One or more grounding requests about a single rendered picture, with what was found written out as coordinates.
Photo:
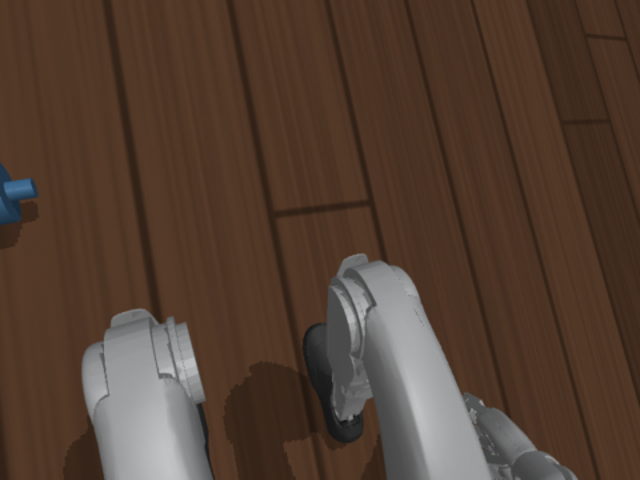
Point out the left robot foot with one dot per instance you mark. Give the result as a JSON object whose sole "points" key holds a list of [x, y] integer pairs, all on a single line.
{"points": [[206, 433]]}

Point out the right robot foot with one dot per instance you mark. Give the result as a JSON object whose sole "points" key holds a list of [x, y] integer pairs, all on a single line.
{"points": [[320, 374]]}

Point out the right robot arm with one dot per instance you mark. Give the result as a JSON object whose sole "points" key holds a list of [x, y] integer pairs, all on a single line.
{"points": [[539, 465]]}

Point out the bottle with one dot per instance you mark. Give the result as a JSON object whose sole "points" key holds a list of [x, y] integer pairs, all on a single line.
{"points": [[10, 194]]}

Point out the right robot hand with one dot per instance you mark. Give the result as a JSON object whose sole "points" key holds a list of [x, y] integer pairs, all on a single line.
{"points": [[503, 441]]}

